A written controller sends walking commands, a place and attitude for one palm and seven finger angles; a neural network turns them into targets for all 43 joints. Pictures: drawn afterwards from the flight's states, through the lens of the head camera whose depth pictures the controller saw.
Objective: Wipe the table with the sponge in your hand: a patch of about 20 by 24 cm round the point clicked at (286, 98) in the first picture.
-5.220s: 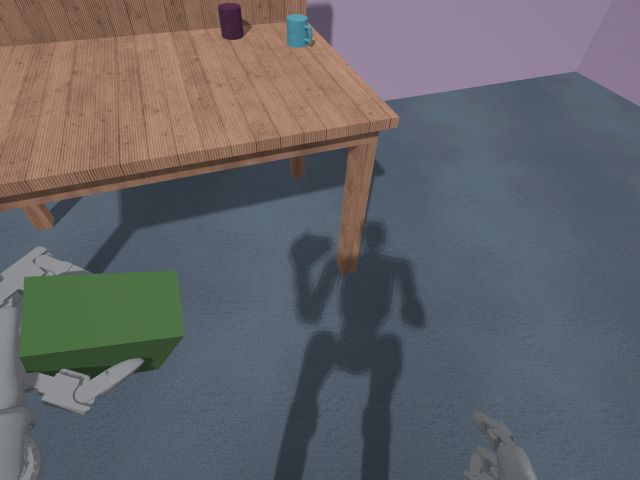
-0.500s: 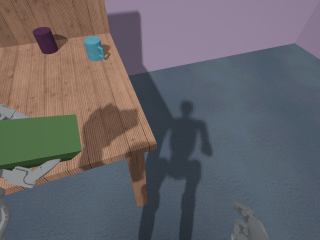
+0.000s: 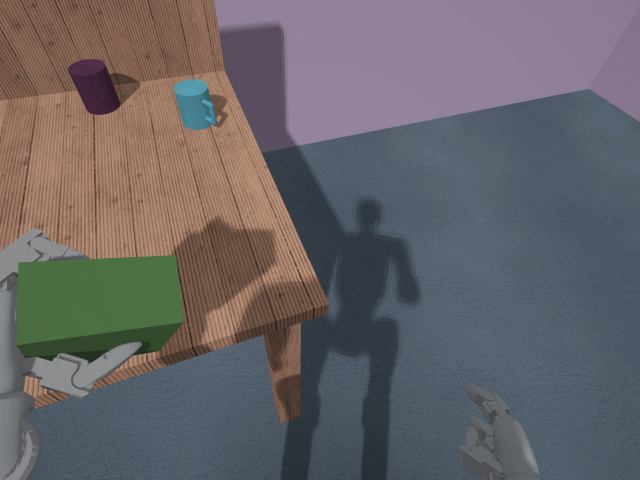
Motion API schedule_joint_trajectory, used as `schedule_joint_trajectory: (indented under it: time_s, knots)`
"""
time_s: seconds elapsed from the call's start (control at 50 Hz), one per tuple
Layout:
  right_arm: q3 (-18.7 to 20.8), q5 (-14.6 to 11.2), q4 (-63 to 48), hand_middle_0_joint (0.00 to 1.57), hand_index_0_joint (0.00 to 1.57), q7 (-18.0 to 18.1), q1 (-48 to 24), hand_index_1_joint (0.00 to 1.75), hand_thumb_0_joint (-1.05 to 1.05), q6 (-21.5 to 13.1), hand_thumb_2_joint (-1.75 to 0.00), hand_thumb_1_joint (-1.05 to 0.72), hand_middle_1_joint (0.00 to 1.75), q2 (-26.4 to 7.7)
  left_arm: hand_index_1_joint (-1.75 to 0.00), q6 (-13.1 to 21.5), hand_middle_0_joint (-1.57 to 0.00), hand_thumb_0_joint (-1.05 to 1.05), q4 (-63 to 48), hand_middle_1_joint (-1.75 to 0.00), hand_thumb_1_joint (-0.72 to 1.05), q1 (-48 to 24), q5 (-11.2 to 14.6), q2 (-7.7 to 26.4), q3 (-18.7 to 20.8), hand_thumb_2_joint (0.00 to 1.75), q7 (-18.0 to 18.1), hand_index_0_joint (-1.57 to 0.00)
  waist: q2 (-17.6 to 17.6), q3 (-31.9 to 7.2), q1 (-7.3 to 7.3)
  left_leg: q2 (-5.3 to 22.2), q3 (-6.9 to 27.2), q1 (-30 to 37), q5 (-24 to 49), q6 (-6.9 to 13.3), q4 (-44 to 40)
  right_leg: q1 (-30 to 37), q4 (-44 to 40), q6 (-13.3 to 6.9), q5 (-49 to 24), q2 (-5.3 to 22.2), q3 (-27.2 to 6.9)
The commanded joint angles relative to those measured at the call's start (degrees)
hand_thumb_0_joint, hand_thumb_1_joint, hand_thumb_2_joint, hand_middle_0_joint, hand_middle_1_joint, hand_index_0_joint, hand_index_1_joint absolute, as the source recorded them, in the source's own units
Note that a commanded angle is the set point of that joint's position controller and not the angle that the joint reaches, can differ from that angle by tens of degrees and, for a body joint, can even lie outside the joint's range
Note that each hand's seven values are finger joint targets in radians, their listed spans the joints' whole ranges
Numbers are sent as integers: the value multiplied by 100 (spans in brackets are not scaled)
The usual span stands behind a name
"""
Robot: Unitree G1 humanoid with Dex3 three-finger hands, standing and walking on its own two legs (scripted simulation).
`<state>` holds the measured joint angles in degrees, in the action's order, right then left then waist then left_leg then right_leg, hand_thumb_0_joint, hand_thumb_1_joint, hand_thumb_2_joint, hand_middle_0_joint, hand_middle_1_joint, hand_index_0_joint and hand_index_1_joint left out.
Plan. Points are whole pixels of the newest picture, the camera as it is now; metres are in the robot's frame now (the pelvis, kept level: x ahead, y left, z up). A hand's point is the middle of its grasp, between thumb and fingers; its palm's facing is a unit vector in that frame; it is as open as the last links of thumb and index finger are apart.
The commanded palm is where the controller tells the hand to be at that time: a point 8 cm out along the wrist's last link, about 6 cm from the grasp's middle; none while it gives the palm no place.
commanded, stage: come to a stop and stand still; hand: left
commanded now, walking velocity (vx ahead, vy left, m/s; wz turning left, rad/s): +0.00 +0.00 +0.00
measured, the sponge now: (124, 313) +0.24 +0.21 +0.14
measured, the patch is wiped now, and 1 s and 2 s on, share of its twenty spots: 0.00 0.00 0.00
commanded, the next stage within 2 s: look again from close up in 0.28 s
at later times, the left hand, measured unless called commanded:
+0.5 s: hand (81, 313) +0.22 +0.24 +0.16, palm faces +0.41 -0.84 -0.35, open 9.9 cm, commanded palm +0.16 +0.27 +0.17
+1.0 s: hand (74, 320) +0.22 +0.24 +0.16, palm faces +0.42 -0.84 -0.34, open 9.9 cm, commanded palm +0.16 +0.28 +0.17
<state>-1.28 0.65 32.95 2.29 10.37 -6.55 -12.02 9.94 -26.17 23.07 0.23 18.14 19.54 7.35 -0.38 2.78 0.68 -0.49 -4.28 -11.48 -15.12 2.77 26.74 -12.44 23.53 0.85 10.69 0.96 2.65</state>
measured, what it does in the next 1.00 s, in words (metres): stands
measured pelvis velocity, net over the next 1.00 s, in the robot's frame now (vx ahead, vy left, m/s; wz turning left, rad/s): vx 0.01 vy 0.00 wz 0.02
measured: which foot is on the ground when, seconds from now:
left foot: down 0.00-1.00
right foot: down 0.00-1.00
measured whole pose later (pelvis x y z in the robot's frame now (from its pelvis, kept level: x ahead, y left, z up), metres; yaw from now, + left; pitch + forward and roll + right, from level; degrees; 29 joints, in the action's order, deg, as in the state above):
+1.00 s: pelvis +0.01 +0.00 +0.00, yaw +1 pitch +0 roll -2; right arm -0.2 0.6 33.0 3.7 12.8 -4.1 -12.6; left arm 8.6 -26.5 26.6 2.1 18.8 18.5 8.5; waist 0.5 -0.4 -0.2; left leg -0.2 -2.9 -11.4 -16.9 2.8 28.6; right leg -11.5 24.3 0.4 12.3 0.7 3.9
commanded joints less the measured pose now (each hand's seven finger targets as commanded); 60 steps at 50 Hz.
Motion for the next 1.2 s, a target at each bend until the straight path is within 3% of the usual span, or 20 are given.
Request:
schedule_joint_trajectory:
  time_s: [0.0, 0.06, 0.18, 0.26, 0.34, 0.36, 0.54, 0.76, 0.82, 0.9, 0.96, 1.0, 1.08, 1.12, 1.18]
  knots:
    - [297, -14, -939, 20, 20, 53, -409, 30, 0, -252, -90, -90, 30, -675, -160, 399, -120, 0, -1612, -160, 10, -219, 140, 1039, 724, 130, 118, -120, 505, -1179, -18, 431, 430, 87, 2313, -372, -343, 880, 56, -190, -1794, 93, -132]
    - [313, -10, -946, 20, 20, 65, -413, 30, 0, -206, -90, -90, 30, -699, -160, 358, -120, 0, -1542, -160, 10, 11, 187, 1089, 808, 130, 123, -120, 519, -1197, -20, 413, 410, 73, 2257, -372, -347, 916, 6, -185, -1840, 93, -163]
    - [299, -24, -942, 20, 20, 113, -404, 30, 0, -137, -90, -90, 30, -690, -160, 274, -120, 0, -1307, -160, 10, -74, 217, 905, 582, 130, 114, -120, 381, -1009, -40, 446, 403, -6, 1713, -342, -487, 829, -139, -156, -1624, 86, -222]
    - [296, -13, -948, 20, 20, 152, -467, 30, 0, -122, -90, -90, 30, -721, -160, 237, -120, 0, -1404, -160, 10, -303, 205, 1047, 617, 130, 139, -120, 491, -961, -28, 405, 424, -67, 1436, -325, -600, 855, -209, -153, -1487, 76, -248]
    - [277, -15, -955, 20, 20, 165, -460, 30, 0, -125, -90, -90, 30, -697, -160, 206, -120, 0, -1450, -160, 10, -360, 206, 970, 516, 130, 151, -120, 395, -922, -19, 388, 456, -102, 1249, -314, -687, 899, -255, -145, -1348, 53, -235]
    - [283, -3, -947, 20, 20, 180, -493, 30, 0, -124, -90, -90, 30, -707, -160, 199, -120, 0, -1460, -160, 10, -369, 204, 1074, 602, 130, 161, -120, 542, -903, -12, 377, 444, -136, 1160, -325, -733, 895, -262, -139, -1268, 52, -240]
    - [295, -16, -936, 20, 20, 183, -427, 30, 0, -105, -90, -90, 30, -675, -160, 173, -120, 0, -1220, -160, 10, -146, 225, 967, 565, 130, 157, -120, 271, -772, -15, 345, 482, -328, 594, -273, -863, 946, -466, -128, -897, 34, -289]
    - [333, -10, -912, 20, 20, 205, -461, 30, 0, -95, -90, -90, 30, -706, -160, 162, -120, 0, -1338, -160, 10, -154, 230, 1059, 605, 130, 185, -120, 391, -848, -15, 293, 485, -191, 867, -287, -833, 999, -484, -125, -1094, 30, -270]
    - [370, 6, -896, 20, 20, 187, -440, 30, 0, -81, -90, -90, 30, -722, -160, 196, -120, 0, -1273, -160, 10, -128, 236, 983, 524, 130, 189, -120, 311, -855, -51, 297, 457, -281, 266, -190, -726, 945, -411, -179, -600, 121, -316]
    - [394, 12, -897, 20, 20, 187, -435, 30, 0, -74, -90, -90, 30, -749, -160, 234, -120, 0, -1230, -160, 10, -200, 233, 980, 480, 130, 195, -120, 311, -551, -102, 298, 647, -650, -908, -51, -665, 530, -384, -291, 691, 211, -491]
    - [404, 4, -899, 20, 20, 191, -457, 30, 0, -90, -90, -90, 30, -809, -160, 279, -120, 0, -1358, -160, 10, -370, 233, 1070, 543, 130, 200, -120, 598, -425, -133, 386, 920, -825, -1197, 30, -732, 420, -15, -335, 704, 165, -384]
    - [394, -14, -912, 20, 20, 189, -430, 30, 0, -113, -90, -90, 30, -791, -160, 305, -120, 0, -1283, -160, 10, -269, 236, 1007, 532, 130, 199, -120, 612, -405, -115, 487, 1062, -887, -1079, 100, -744, 454, 330, -318, 348, 107, -209]
    - [408, -35, -895, 20, 20, 175, -404, 30, 0, -121, -90, -90, 30, -784, -160, 351, -120, 0, -1336, -160, 10, -241, 260, 1071, 604, 130, 202, -120, 474, -584, -106, 435, 936, -879, 27, 91, -229, 664, 625, -375, -445, 221, -194]
    - [423, -56, -874, 20, 20, 139, -393, 30, 0, -110, -90, -90, 30, -777, -160, 376, -120, 0, -1320, -160, 10, -139, 276, 1103, 643, 130, 202, -120, 169, -795, -95, 329, 698, -809, 589, 32, 310, 809, 664, -516, -837, 403, -452]
    - [439, -82, -833, 20, 20, 79, -426, 30, 0, -32, -90, -90, 30, -775, -160, 397, -120, 0, -1432, -160, 10, -97, 318, 1154, 682, 130, 201, -120, -289, -944, -96, 123, 344, -917, 937, -132, 1188, 950, 712, -842, -1463, 845, -1099]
